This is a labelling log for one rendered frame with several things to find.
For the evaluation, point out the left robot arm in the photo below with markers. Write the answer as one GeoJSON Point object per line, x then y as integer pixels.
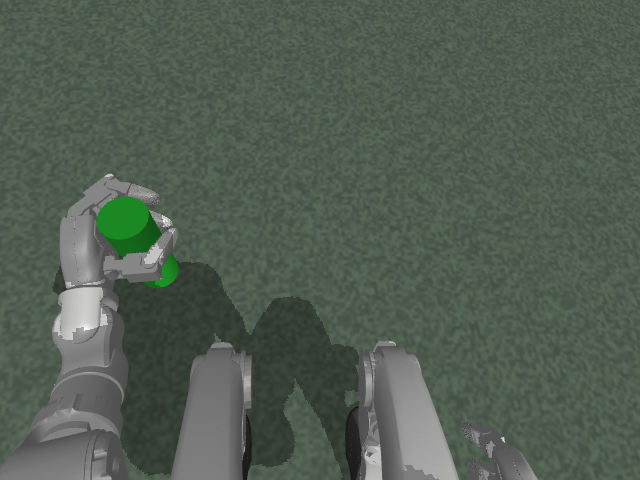
{"type": "Point", "coordinates": [76, 436]}

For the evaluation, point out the right robot hand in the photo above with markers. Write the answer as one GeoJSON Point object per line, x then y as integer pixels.
{"type": "Point", "coordinates": [508, 462]}

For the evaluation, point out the right robot foot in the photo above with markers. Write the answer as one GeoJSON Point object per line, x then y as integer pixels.
{"type": "Point", "coordinates": [353, 445]}

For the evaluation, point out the can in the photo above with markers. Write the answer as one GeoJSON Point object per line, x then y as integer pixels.
{"type": "Point", "coordinates": [130, 228]}

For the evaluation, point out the left robot hand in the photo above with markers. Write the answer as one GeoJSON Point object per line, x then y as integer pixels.
{"type": "Point", "coordinates": [87, 257]}

